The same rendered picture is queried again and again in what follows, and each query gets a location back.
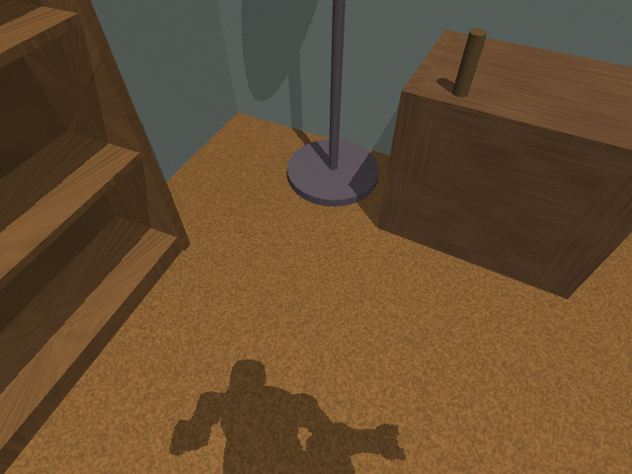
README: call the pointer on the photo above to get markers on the can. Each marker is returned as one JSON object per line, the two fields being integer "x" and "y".
{"x": 469, "y": 61}

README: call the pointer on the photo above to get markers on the coat stand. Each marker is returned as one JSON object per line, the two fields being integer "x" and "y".
{"x": 333, "y": 172}

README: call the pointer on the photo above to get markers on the bookshelf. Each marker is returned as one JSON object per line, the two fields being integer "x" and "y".
{"x": 87, "y": 224}

